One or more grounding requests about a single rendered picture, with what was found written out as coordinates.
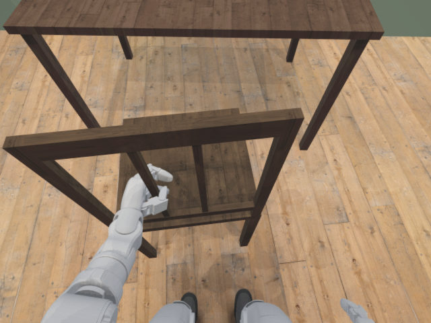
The left robot thigh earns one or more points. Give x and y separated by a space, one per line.
174 313

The chair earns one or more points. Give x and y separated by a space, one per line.
205 152

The right robot thigh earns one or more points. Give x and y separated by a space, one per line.
261 312

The robot thigh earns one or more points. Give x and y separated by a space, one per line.
174 313
261 312

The robot left upper arm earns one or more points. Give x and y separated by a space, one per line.
72 308

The robot left hand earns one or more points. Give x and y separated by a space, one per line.
136 193

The table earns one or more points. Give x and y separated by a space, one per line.
354 20

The robot right hand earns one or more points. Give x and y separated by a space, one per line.
356 313

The robot left forearm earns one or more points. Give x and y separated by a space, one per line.
109 269

